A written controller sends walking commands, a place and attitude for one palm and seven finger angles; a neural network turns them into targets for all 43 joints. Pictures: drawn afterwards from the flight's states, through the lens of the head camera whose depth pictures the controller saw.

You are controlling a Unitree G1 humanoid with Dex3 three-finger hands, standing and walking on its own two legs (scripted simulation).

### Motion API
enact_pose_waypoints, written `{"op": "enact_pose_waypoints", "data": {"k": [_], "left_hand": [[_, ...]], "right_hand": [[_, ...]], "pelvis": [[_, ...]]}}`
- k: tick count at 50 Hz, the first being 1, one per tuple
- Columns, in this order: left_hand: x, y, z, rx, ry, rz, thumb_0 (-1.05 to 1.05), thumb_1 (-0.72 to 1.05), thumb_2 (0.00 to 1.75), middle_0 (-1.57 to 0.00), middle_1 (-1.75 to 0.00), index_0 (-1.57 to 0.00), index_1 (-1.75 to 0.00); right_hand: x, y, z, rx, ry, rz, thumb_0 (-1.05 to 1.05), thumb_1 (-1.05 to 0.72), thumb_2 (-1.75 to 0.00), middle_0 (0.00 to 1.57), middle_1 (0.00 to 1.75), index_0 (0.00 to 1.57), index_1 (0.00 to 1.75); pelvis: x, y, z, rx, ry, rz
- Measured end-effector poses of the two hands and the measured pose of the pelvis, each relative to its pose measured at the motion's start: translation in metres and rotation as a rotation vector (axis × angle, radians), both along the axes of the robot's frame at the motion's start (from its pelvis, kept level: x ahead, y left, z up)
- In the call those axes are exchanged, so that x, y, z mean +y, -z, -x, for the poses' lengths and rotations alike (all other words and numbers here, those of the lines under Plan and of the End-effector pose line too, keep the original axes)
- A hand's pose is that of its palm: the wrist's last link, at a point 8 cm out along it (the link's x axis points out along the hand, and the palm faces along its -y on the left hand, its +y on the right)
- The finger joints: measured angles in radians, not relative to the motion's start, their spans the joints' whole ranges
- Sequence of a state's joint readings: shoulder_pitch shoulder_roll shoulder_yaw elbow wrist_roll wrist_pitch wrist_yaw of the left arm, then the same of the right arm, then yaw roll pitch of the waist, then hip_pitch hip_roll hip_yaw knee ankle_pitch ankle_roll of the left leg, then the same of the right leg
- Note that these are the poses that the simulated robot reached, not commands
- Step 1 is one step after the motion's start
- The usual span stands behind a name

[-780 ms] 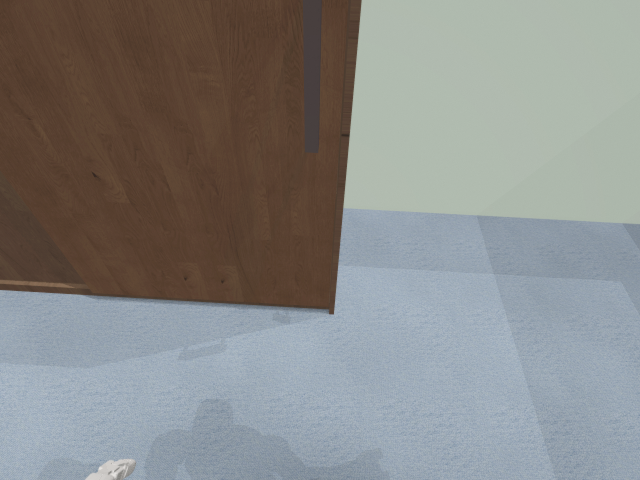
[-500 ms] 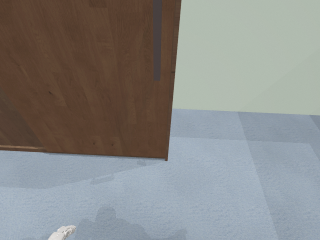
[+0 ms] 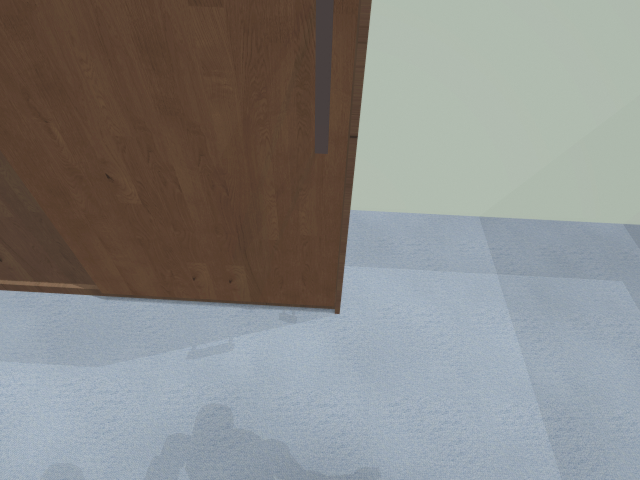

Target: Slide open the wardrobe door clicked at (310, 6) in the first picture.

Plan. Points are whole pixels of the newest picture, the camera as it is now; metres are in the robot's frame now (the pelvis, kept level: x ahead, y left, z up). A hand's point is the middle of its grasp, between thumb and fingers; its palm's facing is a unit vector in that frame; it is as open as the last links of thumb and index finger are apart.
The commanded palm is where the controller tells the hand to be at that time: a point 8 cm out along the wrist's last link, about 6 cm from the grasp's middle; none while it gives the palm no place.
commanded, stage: stand and wait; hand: right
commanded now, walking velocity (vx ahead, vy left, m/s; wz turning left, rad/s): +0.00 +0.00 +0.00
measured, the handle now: (323, 69) +0.78 +0.05 +0.15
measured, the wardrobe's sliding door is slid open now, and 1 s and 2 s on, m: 0.00 0.00 0.00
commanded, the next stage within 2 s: look at it before walking up in 0.04 s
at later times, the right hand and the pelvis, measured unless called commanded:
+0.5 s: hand out of the picture +0.08 -0.24 -0.16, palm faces -0.03 +0.94 -0.33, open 7.4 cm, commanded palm none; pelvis +0.00 +0.00 +0.00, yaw +0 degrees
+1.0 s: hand out of the picture +0.06 -0.21 -0.17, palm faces -0.05 +0.96 -0.26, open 7.4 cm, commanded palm none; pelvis +0.03 +0.01 +0.00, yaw +2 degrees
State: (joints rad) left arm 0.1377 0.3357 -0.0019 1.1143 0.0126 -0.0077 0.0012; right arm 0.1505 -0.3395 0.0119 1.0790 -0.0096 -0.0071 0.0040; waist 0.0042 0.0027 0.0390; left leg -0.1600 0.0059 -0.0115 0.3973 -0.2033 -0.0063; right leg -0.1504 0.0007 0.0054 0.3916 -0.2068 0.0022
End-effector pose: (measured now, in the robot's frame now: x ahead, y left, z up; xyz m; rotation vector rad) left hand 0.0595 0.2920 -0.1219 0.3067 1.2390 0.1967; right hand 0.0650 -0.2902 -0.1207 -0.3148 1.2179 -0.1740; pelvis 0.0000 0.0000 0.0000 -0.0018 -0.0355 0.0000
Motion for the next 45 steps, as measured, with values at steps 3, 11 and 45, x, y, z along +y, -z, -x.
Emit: {"op": "enact_pose_waypoints", "data": {"k": [3, 11, 45], "left_hand": [[-0.001, 0.000, 0.000, -0.002, 0.001, 0.004, 0.01, 0.90, 0.90, -0.20, -0.30, -0.20, -0.30], [-0.004, 0.000, -0.003, -0.016, 0.005, 0.011, 0.01, 0.90, 0.90, -0.20, -0.30, -0.20, -0.30], [-0.006, 0.003, -0.012, 0.002, 0.004, 0.018, 0.01, 0.91, 0.90, -0.20, -0.30, -0.20, -0.30]], "right_hand": [[0.001, -0.001, -0.002, -0.007, -0.003, -0.001, 0.01, -0.90, -0.90, 0.20, 0.30, 0.20, 0.30], [0.003, -0.002, -0.007, -0.021, -0.007, -0.004, 0.01, -0.90, -0.90, 0.20, 0.30, 0.20, 0.30], [0.013, 0.005, 0.000, 0.028, 0.016, -0.018, 0.01, -0.90, -0.90, 0.20, 0.30, 0.20, 0.30]], "pelvis": [[0.000, 0.000, 0.001, 0.001, 0.000, 0.000], [0.000, -0.001, 0.001, 0.003, -0.001, 0.001], [0.004, -0.001, -0.011, 0.011, -0.008, 0.001]]}}
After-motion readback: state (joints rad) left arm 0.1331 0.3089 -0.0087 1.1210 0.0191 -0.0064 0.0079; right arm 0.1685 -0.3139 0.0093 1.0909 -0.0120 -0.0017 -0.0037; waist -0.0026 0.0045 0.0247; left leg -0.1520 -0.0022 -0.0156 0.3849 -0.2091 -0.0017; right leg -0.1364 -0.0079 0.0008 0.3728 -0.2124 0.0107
